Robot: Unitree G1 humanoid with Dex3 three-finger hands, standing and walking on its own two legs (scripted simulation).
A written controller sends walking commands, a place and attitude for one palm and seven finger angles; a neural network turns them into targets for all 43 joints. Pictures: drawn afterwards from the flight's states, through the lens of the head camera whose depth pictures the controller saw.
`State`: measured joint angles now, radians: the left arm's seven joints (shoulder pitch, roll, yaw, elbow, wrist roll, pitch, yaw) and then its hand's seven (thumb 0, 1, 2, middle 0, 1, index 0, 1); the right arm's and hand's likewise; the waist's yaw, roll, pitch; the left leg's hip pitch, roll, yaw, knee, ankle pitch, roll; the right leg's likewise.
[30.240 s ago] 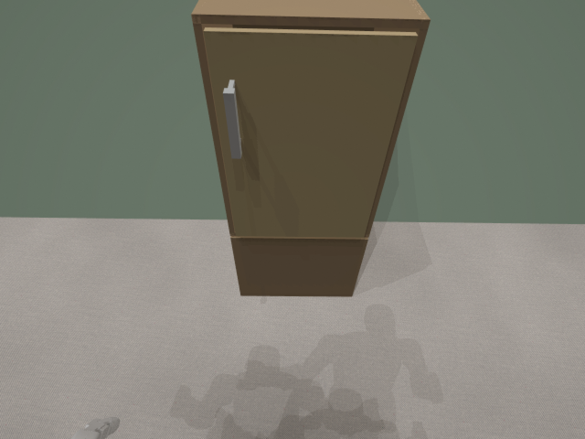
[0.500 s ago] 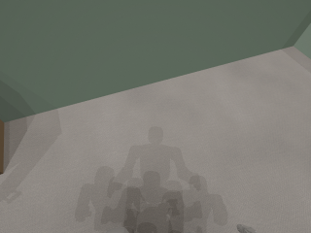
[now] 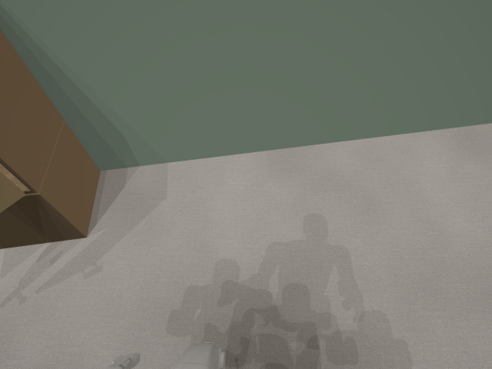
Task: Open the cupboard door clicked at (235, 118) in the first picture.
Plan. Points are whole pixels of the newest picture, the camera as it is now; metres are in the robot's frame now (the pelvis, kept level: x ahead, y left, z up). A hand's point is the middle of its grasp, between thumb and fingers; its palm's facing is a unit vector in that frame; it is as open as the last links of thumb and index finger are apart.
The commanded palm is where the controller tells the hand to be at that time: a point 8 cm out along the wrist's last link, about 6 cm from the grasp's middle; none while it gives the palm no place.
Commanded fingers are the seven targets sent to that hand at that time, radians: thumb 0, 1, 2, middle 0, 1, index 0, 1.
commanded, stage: turn to face it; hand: left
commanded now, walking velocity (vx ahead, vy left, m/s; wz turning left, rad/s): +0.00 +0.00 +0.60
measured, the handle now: out of the picture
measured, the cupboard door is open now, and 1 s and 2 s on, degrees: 45 45 45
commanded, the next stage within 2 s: take the last steps up to it in 1.48 s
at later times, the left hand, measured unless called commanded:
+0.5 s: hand out of the picture +0.05 +0.26 -0.16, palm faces +0.29 -0.92 -0.26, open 7.4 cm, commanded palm none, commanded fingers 0.00 0.90 0.90 -0.20 -0.30 -0.20 -0.30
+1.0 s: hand out of the picture -0.05 +0.20 -0.18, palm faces +0.60 -0.77 -0.22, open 7.4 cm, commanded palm none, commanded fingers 0.00 0.90 0.90 -0.20 -0.30 -0.20 -0.30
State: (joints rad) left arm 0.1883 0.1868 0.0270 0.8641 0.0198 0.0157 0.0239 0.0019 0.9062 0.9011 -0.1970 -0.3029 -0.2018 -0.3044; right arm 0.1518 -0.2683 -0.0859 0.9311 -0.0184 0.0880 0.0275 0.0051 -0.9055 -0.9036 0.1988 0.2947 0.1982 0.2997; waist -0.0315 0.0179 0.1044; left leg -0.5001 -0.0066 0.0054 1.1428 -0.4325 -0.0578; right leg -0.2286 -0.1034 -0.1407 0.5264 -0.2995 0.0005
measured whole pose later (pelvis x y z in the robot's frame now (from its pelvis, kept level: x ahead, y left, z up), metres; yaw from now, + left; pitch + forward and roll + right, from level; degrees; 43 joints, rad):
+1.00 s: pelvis +0.02 +0.01 -0.01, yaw +37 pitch +0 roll +1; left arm 0.25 0.22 0.04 0.90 0.02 0.02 0.01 0.00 0.90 0.90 -0.20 -0.30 -0.20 -0.30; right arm 0.12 -0.25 -0.06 0.92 -0.02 0.06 0.04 0.01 -0.91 -0.90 0.20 0.29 0.20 0.30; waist 0.00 -0.05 0.11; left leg -0.30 0.02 0.09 0.61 -0.31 -0.03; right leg -0.22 -0.19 -0.26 0.65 -0.39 0.05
